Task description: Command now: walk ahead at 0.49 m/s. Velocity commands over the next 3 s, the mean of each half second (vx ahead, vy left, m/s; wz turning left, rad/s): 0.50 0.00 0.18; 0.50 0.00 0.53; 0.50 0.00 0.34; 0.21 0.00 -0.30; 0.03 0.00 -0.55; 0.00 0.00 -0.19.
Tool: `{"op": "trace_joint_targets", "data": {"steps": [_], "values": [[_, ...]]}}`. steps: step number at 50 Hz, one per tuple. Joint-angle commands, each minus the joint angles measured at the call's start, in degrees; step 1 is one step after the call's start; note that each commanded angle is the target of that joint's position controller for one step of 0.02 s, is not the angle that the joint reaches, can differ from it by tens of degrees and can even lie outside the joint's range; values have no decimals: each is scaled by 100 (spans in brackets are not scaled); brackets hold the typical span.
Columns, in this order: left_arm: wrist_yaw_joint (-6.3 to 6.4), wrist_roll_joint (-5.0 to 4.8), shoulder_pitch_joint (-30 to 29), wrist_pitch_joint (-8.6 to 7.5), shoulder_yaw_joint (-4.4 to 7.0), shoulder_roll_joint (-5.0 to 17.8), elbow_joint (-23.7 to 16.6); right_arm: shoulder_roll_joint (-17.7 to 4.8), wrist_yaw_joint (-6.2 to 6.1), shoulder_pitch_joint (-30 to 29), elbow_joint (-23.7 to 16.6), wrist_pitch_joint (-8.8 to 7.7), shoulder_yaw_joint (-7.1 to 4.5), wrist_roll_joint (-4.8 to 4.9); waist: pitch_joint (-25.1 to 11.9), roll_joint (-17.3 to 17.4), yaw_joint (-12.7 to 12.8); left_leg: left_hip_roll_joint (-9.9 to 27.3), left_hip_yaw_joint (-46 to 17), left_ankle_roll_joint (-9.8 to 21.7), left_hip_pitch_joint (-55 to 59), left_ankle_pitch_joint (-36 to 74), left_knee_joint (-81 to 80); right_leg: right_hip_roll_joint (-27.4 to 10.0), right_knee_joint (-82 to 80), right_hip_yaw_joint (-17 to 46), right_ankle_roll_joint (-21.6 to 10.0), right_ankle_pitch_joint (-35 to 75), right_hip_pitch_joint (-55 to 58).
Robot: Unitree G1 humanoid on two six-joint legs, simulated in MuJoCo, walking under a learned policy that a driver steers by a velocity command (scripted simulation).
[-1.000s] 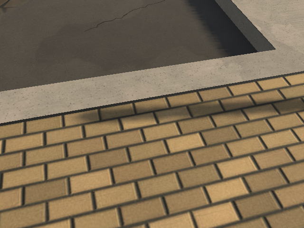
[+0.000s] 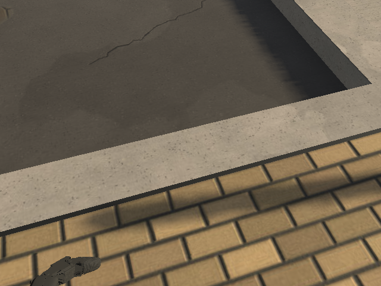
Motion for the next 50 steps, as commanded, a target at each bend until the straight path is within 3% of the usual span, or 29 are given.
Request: {"op": "trace_joint_targets", "data": {"steps": [1,2,3,4,5,6,7,9,12,18,23,26,27,28,29,30,31,32,33,34,36,39,44,47,50], "values": [[163,80,2343,-21,546,1576,159,-491,-68,-143,-490,-40,-19,-203,-1905,-345,1313,681,-51,416,-1842,3131,3710,-1200,239,1446,-735,172,3839],[100,121,2359,-42,552,1762,235,59,-5,622,-532,-179,128,-62,-2521,-1766,797,-337,-597,153,-3984,-805,5309,-2189,-604,4274,-1594,-1238,5359],[104,44,2227,-42,416,1152,183,-638,33,51,-497,-285,-7,73,-2022,-992,1091,24,-1075,205,-4637,-711,5758,-1997,-960,4126,-1322,-1831,5041],[127,25,1842,-28,343,975,160,-821,61,-530,-680,-341,-65,157,-1208,-664,1035,303,-857,255,-4856,-158,5654,-1800,-1049,3183,-1093,-1467,4276],[122,43,1471,-14,307,909,124,-726,41,-779,-721,-353,-42,88,-794,-97,834,580,-702,218,-4636,343,5359,-1576,-1171,2597,-986,-781,3456],[104,74,1220,-16,271,778,100,-680,34,-872,-728,-326,-69,-12,-481,-32,666,736,-661,162,-4431,649,5011,-1347,-1345,2159,-957,-279,2850],[102,125,1110,-41,248,715,100,-611,48,-708,-698,-266,-75,-18,-457,-210,482,862,-693,119,-4093,859,4869,-1227,-1520,1911,-953,-57,2486],[96,83,1086,-120,267,742,195,-415,31,-519,-628,-148,-47,-22,-385,-256,342,904,-609,-2,-3866,1000,4623,-1124,-1804,1536,-1051,277,2105],[168,120,1175,-159,317,881,385,-328,6,-903,-729,-55,-32,-21,-54,-187,394,960,-632,-159,-4296,1640,4026,-1104,-2072,908,-1023,566,1989],[261,116,1436,-102,335,1034,641,-153,134,-1877,-1003,-130,13,11,221,-148,821,678,-457,-42,-4263,3188,2186,-1007,-2180,-44,-655,537,2381],[308,29,1656,67,385,1139,879,-145,313,-2435,-1392,-138,16,14,402,-114,968,562,-262,206,-4647,2606,1589,-1385,-1768,-287,-517,1018,3439],[393,-1,1449,201,458,1366,827,-356,380,-2071,-1488,-105,-97,-11,-6,-349,638,144,216,495,-3853,1714,1561,-1401,-769,-553,-312,3408,3700],[430,1,1383,260,470,1409,802,-535,366,-1468,-1373,-84,-211,-9,-382,-377,290,-106,375,640,-3056,1621,1480,-1296,86,-696,-205,4160,3598],[473,1,1353,287,434,1343,760,-845,298,-548,-1155,-66,-390,3,-867,-207,-185,-286,306,855,-1643,1951,1204,-1046,1385,-872,-8,4003,2959],[481,172,1560,223,285,976,608,-1395,166,227,-1047,-7,-545,15,-1495,771,-345,846,-1404,1273,116,2333,1223,-672,3308,-926,237,1490,1398],[367,184,1965,22,93,426,366,-1633,193,-66,-1201,-60,-530,31,-2231,1890,241,2027,-4740,2463,1802,1318,273,622,5205,-5,538,-3087,-899],[256,12,1422,-180,215,1026,340,-1135,222,31,-1237,-81,-411,15,-2267,1059,-172,1947,-4640,2190,1801,865,-90,241,5435,903,396,-2923,-1490],[212,-140,976,-266,222,1087,175,-893,208,-142,-1224,-103,-346,-17,-1456,730,-141,1743,-3755,1938,1132,1087,-98,24,5204,775,283,-2516,-1699],[247,-58,834,-296,195,978,147,-804,210,-497,-1270,-119,-314,-13,-876,40,133,1495,-3120,1760,188,1686,-146,-231,4633,717,275,-2103,-1529],[294,76,786,-263,243,1026,161,-629,195,-807,-1344,-125,-263,-26,-641,3,315,1292,-2698,1662,-445,2225,-227,-403,4120,697,321,-1863,-1200],[302,146,983,-132,270,979,154,-601,150,-1029,-1459,-126,-247,-84,-479,264,562,1082,-2431,1698,-1137,2762,-479,-483,3744,675,462,-1609,-753],[354,194,798,-2,228,787,79,-735,34,-847,-1373,-122,-284,-79,-295,296,557,905,-1955,1713,-1632,3391,-569,-406,2989,496,735,-1156,-763],[306,158,-223,-41,130,541,-152,-815,-105,-469,-1201,-27,-315,5,-182,565,169,494,-1649,1248,-1871,2847,-342,11,936,414,810,571,-287],[228,89,-582,-101,163,627,-289,-810,-113,-194,-1061,23,-321,50,-131,631,35,644,-2077,1189,-1584,2492,-67,163,386,513,721,622,-117],[156,49,-507,-177,267,830,-307,-777,-156,-184,-1034,107,-327,50,-147,753,148,827,-2641,1121,-1107,2296,374,233,9,634,526,-3,110]]}}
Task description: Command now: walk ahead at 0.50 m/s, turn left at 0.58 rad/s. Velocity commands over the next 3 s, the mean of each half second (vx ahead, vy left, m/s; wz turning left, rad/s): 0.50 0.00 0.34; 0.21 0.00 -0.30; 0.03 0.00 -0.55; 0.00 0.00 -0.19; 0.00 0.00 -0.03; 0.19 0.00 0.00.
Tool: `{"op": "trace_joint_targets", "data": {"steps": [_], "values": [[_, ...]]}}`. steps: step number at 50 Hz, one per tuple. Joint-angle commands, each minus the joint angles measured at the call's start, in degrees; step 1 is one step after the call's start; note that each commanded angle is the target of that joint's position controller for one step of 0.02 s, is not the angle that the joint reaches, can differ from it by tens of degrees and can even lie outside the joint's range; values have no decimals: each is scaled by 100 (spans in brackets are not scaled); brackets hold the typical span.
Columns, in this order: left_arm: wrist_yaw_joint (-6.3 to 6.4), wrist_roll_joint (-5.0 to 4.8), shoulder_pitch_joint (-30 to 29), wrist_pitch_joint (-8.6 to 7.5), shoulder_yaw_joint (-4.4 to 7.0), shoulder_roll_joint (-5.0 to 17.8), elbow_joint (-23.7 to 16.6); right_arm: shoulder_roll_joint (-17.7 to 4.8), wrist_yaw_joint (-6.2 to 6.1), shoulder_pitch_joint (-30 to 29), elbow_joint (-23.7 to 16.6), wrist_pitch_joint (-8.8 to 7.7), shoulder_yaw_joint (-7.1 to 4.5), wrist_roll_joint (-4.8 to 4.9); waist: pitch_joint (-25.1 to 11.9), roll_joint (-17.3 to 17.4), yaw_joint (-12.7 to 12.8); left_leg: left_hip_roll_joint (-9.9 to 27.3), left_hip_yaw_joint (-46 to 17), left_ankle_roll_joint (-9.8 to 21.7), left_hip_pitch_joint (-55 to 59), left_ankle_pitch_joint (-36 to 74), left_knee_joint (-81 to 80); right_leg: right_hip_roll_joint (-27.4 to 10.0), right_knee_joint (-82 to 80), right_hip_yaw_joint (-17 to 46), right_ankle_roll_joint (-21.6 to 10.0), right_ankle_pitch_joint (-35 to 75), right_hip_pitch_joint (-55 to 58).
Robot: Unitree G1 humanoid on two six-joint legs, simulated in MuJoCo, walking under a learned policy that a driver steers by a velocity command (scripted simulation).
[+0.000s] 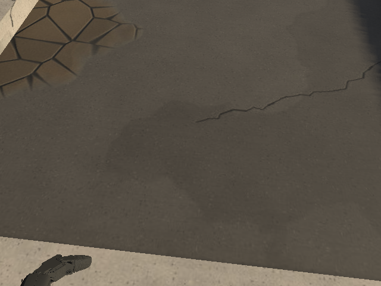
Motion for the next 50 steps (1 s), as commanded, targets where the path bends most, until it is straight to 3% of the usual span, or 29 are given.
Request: {"op": "trace_joint_targets", "data": {"steps": [1,2,3,4,5,6,7,8,9,12,17,19,23,25,26,27,28,29,30,31,33,35,37,40,43,45,46,47,50], "values": [[-36,-60,-184,-176,280,746,-445,-863,-65,32,-271,27,-251,5,-189,936,268,1461,-1462,651,-9,1896,-39,166,-283,-106,-225,-478,776],[-10,-36,271,-202,343,821,-327,-779,-64,-86,-314,41,-221,6,-362,956,529,1284,-1395,531,-84,2114,320,171,-559,-209,-379,-375,1441],[25,58,987,-233,426,1019,-240,-515,-38,-171,-395,22,-123,-25,-966,741,876,1001,-1081,335,-504,2029,1410,-396,-432,219,-697,-345,2737],[73,156,1820,-208,545,1456,-156,-163,-36,334,-511,-5,-13,-7,-1874,-371,920,263,-295,-106,-2121,522,3363,-1670,-441,2026,-1420,-853,4852],[4,9,2026,-128,549,1375,-1,-313,-34,758,-574,-49,19,76,-2135,-1774,781,209,9,-267,-3495,-1538,4605,-2432,-1027,4052,-1928,-2406,5427],[13,-82,1784,-89,424,866,-90,-803,-20,445,-445,-49,-105,95,-1287,-951,907,562,-82,-334,-3953,-1127,5102,-2221,-1262,3679,-1726,-3299,4765],[25,-51,1596,-25,368,689,-88,-875,-14,-69,-494,-24,-133,36,-639,-414,944,725,152,-374,-3949,-628,5174,-1935,-1331,2814,-1499,-3075,3993],[15,0,1399,6,321,606,-47,-760,-4,-340,-559,-27,-124,-14,-193,-166,825,846,225,-379,-3809,-304,4919,-1660,-1493,2223,-1423,-2524,3256],[10,43,1264,8,275,493,-10,-679,20,-422,-574,-31,-137,-35,6,-234,682,1002,223,-368,-3622,-89,4589,-1430,-1636,1782,-1383,-2120,2811],[-14,27,1235,-63,282,490,154,-375,66,-309,-498,-15,-72,-9,45,-420,485,1156,443,-387,-3177,127,3906,-1182,-1959,1035,-1468,-1283,2293],[-1,-70,1394,-28,370,859,415,-163,148,-1092,-649,-136,82,-97,40,-202,685,1340,765,-441,-3068,1388,2056,-1134,-2077,264,-1502,-104,2436],[11,-115,1574,29,385,986,542,-153,193,-1469,-707,-197,110,-69,107,-216,850,1220,943,-470,-2731,1850,1388,-1035,-2021,-3,-1402,-83,2379],[28,-163,2006,157,384,1117,828,-258,297,-2064,-972,-259,65,-17,231,-230,987,1038,1054,-336,-2617,1776,749,-1283,-1811,72,-1310,107,2893],[52,-182,2013,252,394,1179,919,-369,332,-1898,-992,-282,10,-6,114,-310,791,966,1119,-166,-2267,1494,485,-1413,-1532,74,-1182,463,3184],[72,-192,1932,298,365,1140,957,-465,317,-1522,-899,-300,-63,-71,-26,-265,533,845,1200,-45,-1598,1628,197,-1236,-1029,-54,-1043,1238,3103],[90,-152,1941,321,296,1000,956,-736,272,-799,-711,-314,-202,-167,-549,-160,179,874,1161,125,-440,2055,173,-915,-93,-245,-839,1686,2836],[103,10,1879,291,165,735,749,-1209,208,50,-654,-316,-326,-295,-1465,498,-146,2014,68,512,1112,3292,466,-500,1578,-489,-556,181,1873],[97,20,2598,220,-19,144,756,-1441,217,49,-666,-251,-349,-309,-2187,1929,134,3246,-1806,1340,2539,3494,90,314,3361,-502,-179,-3467,43],[112,-89,2462,206,154,801,900,-926,234,149,-656,-203,-236,-233,-2137,1313,-69,3100,-1782,1201,2198,3689,-44,155,3956,183,-151,-3660,-200],[128,-210,2105,229,238,957,813,-719,233,-153,-644,-199,-150,-218,-1490,1102,3,2912,-932,1041,1695,4377,-40,22,4146,170,-131,-3478,-421],[219,-136,1949,365,266,817,844,-484,268,-789,-605,-217,-83,-213,-920,712,352,2529,13,869,667,4992,-265,-291,3779,46,-3,-3025,-154],[303,-143,2155,593,297,661,883,-385,272,-1166,-514,-280,-82,-273,-725,765,656,2379,513,851,-247,4765,-668,-374,3543,-58,55,-2549,526],[367,-84,1995,766,333,570,716,-388,222,-1444,-453,-311,-93,-328,-605,749,769,2400,837,953,-554,4800,-865,-333,3338,-113,108,-2271,579],[348,-15,1639,868,292,417,401,-587,83,-1490,-295,-220,-177,-312,-725,797,743,2408,1291,966,-398,4664,-917,-433,2869,-237,104,-1543,610],[228,-57,1313,949,304,498,153,-667,13,-1578,-227,-59,-213,-260,-644,708,658,2470,1544,981,-370,4122,-911,-468,2556,-399,108,-1400,689],[174,-48,1218,1022,344,599,78,-800,37,-1666,-288,11,-247,-262,-666,558,610,2458,1721,1019,-469,3748,-707,-364,2663,-660,105,-1240,982],[140,-63,987,1071,309,515,-117,-756,31,-1617,-179,71,-250,-200,-432,799,538,2601,1611,984,-386,3509,-755,-445,2225,-582,53,-1787,709],[111,-57,822,1108,306,525,-229,-809,37,-1541,-140,124,-277,-152,-359,796,456,2675,1567,965,-277,3397,-678,-429,2062,-656,21,-1998,699],[5,-90,780,1181,341,566,-414,-981,76,-1454,-93,239,-359,-13,-455,898,408,2860,1483,864,84,3473,-262,-292,1420,-891,-127,-2248,897]]}}
Over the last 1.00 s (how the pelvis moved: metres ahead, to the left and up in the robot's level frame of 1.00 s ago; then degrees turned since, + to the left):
0.55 0.07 0.01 24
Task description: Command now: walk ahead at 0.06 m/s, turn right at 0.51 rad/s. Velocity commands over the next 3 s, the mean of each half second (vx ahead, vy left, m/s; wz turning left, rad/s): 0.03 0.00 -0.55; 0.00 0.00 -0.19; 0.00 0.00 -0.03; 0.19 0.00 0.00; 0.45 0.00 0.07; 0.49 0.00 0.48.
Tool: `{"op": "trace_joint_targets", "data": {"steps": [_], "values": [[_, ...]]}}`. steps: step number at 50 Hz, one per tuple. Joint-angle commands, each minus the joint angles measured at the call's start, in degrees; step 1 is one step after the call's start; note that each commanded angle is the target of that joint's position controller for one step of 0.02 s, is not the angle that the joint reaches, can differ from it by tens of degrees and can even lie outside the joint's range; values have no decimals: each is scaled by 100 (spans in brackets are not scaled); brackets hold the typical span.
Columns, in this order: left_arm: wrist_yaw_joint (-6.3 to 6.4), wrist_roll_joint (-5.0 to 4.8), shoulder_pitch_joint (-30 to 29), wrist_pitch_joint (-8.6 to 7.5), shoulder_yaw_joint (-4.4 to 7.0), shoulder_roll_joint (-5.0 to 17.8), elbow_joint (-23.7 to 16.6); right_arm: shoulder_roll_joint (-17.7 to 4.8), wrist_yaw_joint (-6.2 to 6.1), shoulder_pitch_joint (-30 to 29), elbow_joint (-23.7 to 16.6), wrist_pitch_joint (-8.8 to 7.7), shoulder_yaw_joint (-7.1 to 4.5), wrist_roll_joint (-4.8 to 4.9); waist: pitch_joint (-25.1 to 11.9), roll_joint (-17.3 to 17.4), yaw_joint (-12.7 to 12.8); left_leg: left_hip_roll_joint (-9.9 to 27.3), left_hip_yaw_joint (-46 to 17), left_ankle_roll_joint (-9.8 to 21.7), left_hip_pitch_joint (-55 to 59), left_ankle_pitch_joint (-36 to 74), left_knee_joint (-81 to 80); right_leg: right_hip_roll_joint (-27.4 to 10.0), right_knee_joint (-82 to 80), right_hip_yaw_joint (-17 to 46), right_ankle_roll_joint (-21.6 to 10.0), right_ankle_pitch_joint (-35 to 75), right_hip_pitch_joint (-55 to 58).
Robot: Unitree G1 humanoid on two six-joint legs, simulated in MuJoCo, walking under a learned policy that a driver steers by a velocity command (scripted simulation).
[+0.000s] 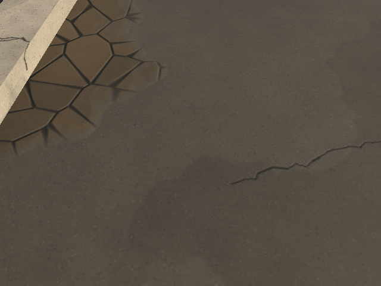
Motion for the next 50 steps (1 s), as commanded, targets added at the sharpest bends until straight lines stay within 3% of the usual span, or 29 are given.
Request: {"op": "trace_joint_targets", "data": {"steps": [1,2,3,4,5,6,7,8,9,13,15,22,25,29,31,32,33,34,35,36,38,39,41,43,45,46,48,49,50], "values": [[-108,-30,155,23,154,468,-495,-1101,-4,-112,-306,48,-320,148,-667,843,60,1797,-957,1089,682,2831,-128,101,-768,-228,-187,-49,376],[-121,-30,382,9,184,471,-443,-1063,-8,-176,-276,70,-317,203,-709,812,210,1684,-796,881,542,2790,266,242,-1441,-339,-318,469,826],[-96,-11,720,-47,287,696,-370,-896,15,-25,-158,63,-286,247,-770,438,339,1337,-497,504,164,2423,1104,267,-2243,-33,-574,1635,1500],[9,43,929,-129,511,1585,-449,-661,16,53,-316,7,-215,47,-830,-1272,197,531,-109,-112,-1536,-171,3015,-1045,-2421,2005,-1253,4926,2683],[-28,131,746,-266,411,1568,-619,-637,-22,-290,-533,-5,-198,-134,-1003,-1424,228,-297,-912,-455,-2740,-2702,4341,-1850,-2362,3132,-2442,6127,2742],[-113,150,729,-416,342,1382,-606,-897,-58,-549,-538,18,-277,-27,-1155,-638,409,-263,-1606,-440,-2769,-2669,4827,-1745,-2573,2831,-2642,5730,2471],[-106,93,495,-509,306,1245,-597,-910,-107,-586,-562,56,-294,72,-927,-349,211,-170,-1702,-383,-2827,-2193,4871,-1437,-2551,2390,-2326,5113,2357],[-70,-36,225,-525,263,1080,-624,-907,-168,-473,-479,94,-310,22,-819,-104,72,-80,-1768,-365,-2873,-1737,4582,-1187,-2565,2085,-2005,4529,2281],[-6,-104,44,-509,204,927,-663,-953,-216,-415,-438,136,-335,-44,-830,-299,7,-31,-1824,-378,-2794,-1419,4448,-1076,-2574,1976,-1844,4329,2238],[152,-34,173,-470,159,866,-710,-706,-188,-354,-441,150,-258,-13,-1049,-364,5,-235,-1832,-459,-2569,-799,4050,-828,-2563,1919,-1727,4340,2365],[201,-13,256,-425,182,909,-686,-532,-202,-423,-493,130,-175,-54,-1133,-416,56,-301,-1809,-557,-2418,-642,3778,-751,-2428,1949,-1715,4518,2375],[207,28,99,-257,191,978,-884,-525,-134,-459,-630,54,-117,-19,-949,-617,190,-419,-1904,-623,-2003,-758,2951,-630,-2364,2637,-1712,3304,1857],[237,74,12,-209,137,877,-930,-512,-93,-374,-639,21,-64,-2,-1005,-744,234,-408,-1861,-547,-1567,-865,2570,-608,-2266,2730,-1640,3345,1729],[194,45,-101,-141,80,771,-931,-451,56,-134,-667,-24,-10,34,-1030,-799,205,-420,-1767,-429,-923,-1065,1786,-505,-2184,2972,-1586,3356,1589],[195,-53,-278,-142,28,650,-943,-363,111,124,-625,-47,1,15,-959,-730,-4,-423,-1685,-261,-424,-517,451,-292,-2086,2947,-1372,2725,1464],[215,-94,-247,-158,10,594,-921,-371,118,278,-583,-59,1,-55,-892,-581,-83,-333,-1760,-107,69,298,-348,-103,-1998,2848,-1150,2039,1170],[227,-1,50,-194,-20,441,-902,-728,106,371,-621,-61,-46,-181,-988,309,123,564,-2683,259,681,1431,-577,357,-1196,2312,-763,902,607],[252,66,338,-261,0,476,-836,-773,88,225,-667,-64,8,-296,-674,1230,351,1442,-3573,1101,586,3106,-605,1121,-649,1774,-367,-1168,-96],[280,160,76,-328,75,718,-910,-689,94,124,-662,-122,27,-336,-615,1451,221,1863,-4047,1698,-45,2690,-847,842,23,1587,-66,-1668,36],[296,107,-79,-334,153,917,-849,-566,83,-121,-718,-156,56,-272,-470,1133,185,1621,-3778,1647,-101,2357,-883,699,612,1505,99,-1437,42],[325,97,-13,-241,178,734,-637,-459,23,-307,-725,-166,92,-176,-432,835,205,1142,-3172,1299,-13,2010,-826,668,1173,1412,344,-981,5],[312,62,82,-206,205,727,-576,-415,-13,-345,-713,-162,123,-101,-329,812,230,1081,-3097,1211,122,1909,-777,626,1228,1480,383,-910,-168],[271,11,94,-205,84,330,-509,-262,-35,-194,-620,-107,178,-76,-328,855,174,734,-2697,1028,333,1521,-780,451,456,1208,413,-708,-26],[233,46,-107,-250,-43,22,-510,-296,-53,-23,-531,-8,171,-75,-420,1033,-39,531,-2539,935,454,1303,-737,276,-643,777,415,-590,432],[211,37,13,-304,3,153,-390,-477,-77,186,-458,75,132,-56,-490,1034,-122,574,-2671,979,541,1335,-605,346,-1538,554,398,-297,838],[202,36,193,-329,15,171,-287,-483,-86,188,-423,100,141,-13,-485,1001,-24,549,-2678,922,497,1316,-554,371,-2256,479,327,315,1153],[254,140,396,-346,39,426,-168,-524,-74,397,-332,24,133,38,-491,790,-14,484,-2696,590,214,1187,-559,195,-2862,730,101,1334,1823],[291,183,465,-344,76,672,-183,-518,-31,414,-353,-68,141,-34,-604,435,-95,335,-2518,417,-18,1170,-444,-54,-2557,892,-45,2160,2166],[276,121,487,-354,153,840,-8,-421,-15,423,-398,-119,151,-38,-641,-259,-227,-38,-2044,221,168,676,-496,62,-2288,848,-230,1721,1752]]}}
Over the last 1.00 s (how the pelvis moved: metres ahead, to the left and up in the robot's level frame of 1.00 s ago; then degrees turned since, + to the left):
0.38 0.05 0.00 -3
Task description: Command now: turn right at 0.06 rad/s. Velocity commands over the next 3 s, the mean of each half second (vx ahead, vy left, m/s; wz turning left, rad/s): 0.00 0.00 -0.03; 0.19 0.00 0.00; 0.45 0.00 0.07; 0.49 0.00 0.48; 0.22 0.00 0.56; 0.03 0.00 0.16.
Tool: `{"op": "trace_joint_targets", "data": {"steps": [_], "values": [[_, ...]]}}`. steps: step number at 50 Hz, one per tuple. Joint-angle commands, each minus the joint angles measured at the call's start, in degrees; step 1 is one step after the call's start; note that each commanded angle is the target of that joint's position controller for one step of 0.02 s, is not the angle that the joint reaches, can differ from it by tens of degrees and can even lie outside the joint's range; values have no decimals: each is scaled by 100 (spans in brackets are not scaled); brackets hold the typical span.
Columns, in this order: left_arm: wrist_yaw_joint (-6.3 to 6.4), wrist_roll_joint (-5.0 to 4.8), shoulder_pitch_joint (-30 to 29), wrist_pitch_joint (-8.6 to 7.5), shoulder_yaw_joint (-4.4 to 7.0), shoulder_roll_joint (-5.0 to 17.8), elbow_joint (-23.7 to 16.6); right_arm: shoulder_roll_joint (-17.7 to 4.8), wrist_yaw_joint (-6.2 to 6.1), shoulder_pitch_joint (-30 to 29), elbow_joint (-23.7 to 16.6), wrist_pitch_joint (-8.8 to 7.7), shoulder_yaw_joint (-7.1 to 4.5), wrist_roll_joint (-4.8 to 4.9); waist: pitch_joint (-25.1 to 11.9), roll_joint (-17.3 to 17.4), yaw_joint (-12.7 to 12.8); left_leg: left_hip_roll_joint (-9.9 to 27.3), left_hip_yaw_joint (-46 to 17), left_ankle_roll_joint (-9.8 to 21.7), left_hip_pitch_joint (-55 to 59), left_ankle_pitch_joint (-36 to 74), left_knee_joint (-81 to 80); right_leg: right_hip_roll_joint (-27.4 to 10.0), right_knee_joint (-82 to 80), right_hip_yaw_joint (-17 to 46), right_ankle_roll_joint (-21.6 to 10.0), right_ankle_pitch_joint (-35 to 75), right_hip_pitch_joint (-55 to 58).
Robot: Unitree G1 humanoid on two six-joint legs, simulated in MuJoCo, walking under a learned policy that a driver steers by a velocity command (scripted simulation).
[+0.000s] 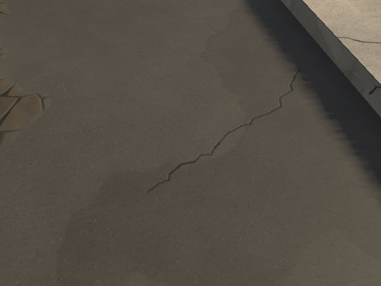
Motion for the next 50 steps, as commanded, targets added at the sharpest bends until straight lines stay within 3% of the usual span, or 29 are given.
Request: {"op": "trace_joint_targets", "data": {"steps": [1,2,3,11,31,32,34,35,37,41,43,44,45,46,47,48,49,50], "values": [[10,12,15,-122,190,703,-297,-890,-2,-132,-362,-182,-220,-51,-495,-92,-22,358,-365,164,328,672,-484,-97,-213,55,-379,1077,82],[17,59,48,-131,126,505,-211,-779,-12,-230,-380,-169,-200,-59,-483,-63,-34,325,-287,141,320,587,-450,-110,-316,87,-339,949,15],[32,61,21,-144,123,539,-190,-686,-36,-254,-367,-128,-176,-58,-351,-121,-49,346,-302,157,281,627,-431,-77,-375,88,-302,906,-82],[109,35,201,-216,52,462,120,-743,-144,70,-60,-23,-197,-59,13,-35,-60,272,-179,-13,184,428,-417,13,-525,83,-314,456,-350],[110,-20,439,-248,-29,293,1082,-802,-309,655,849,-18,-187,-10,61,91,-30,253,-146,-78,237,764,-530,170,-600,-134,-354,732,-154],[111,-17,553,-244,-52,211,1184,-726,-310,785,953,-13,-165,-12,-79,81,-30,194,-82,-74,312,245,-561,226,-653,-197,-356,167,-97],[130,-72,573,-228,-4,354,1222,-824,-333,854,1040,-6,-208,53,191,18,-12,20,49,51,-14,-1490,-366,326,-585,-224,-504,-1635,-402],[131,-79,553,-244,6,391,1190,-835,-330,832,1035,-37,-214,56,447,7,6,35,-10,136,-313,-2119,-323,269,-604,-124,-607,-2301,-637],[108,-96,624,-347,17,414,1176,-752,-285,809,1025,-181,-205,73,716,-78,51,98,-103,241,-633,-2252,-173,71,-651,159,-778,-2584,-804],[11,-184,871,-534,59,548,1247,-600,-99,812,989,-482,-198,122,618,-420,80,27,8,285,-765,-1533,332,-424,-895,933,-1131,-2594,-533],[-25,-213,706,-596,55,586,1181,-553,-34,1069,1057,-611,-196,154,682,-490,-80,22,-26,382,-434,-1276,278,-482,-897,1073,-1175,-2408,-744],[-46,-264,483,-623,20,537,1099,-625,-7,1370,1137,-657,-211,189,754,-342,-240,108,-276,500,-92,-1252,-61,-330,-653,884,-1117,-2068,-1028],[-56,-268,195,-686,-41,347,980,-787,3,1794,1273,-691,-260,215,770,120,-416,365,-844,685,424,-1330,-502,28,50,333,-927,-1470,-1455],[-86,-205,-5,-810,-108,70,815,-1284,25,2370,1452,-704,-394,271,662,1182,-549,1054,-2137,1104,1310,-974,-1067,506,1293,-394,-670,-791,-2219],[-123,-163,-203,-956,-112,132,663,-1539,59,2843,1510,-705,-462,230,531,1776,-770,2005,-3602,1662,2079,-196,-1461,459,2539,-403,-592,-1275,-3232],[-170,-227,-456,-1044,-19,465,523,-1185,77,2749,1427,-745,-351,84,507,1240,-657,2260,-3760,1813,2304,549,-1365,225,3508,-96,-666,-1670,-3850],[-218,-275,-400,-1080,-1,479,518,-1081,89,2527,1326,-755,-317,23,436,937,-490,2190,-3323,1715,2435,1119,-1274,-5,3934,-57,-772,-1453,-4120],[-278,-256,-407,-1096,4,469,507,-1036,84,2425,1259,-712,-305,39,345,706,-455,2023,-2827,1568,2594,1540,-1298,-153,3825,-150,-828,-1183,-4292]]}}
Over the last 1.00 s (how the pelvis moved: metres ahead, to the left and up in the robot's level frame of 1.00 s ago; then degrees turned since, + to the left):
-0.02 0.02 0.00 -22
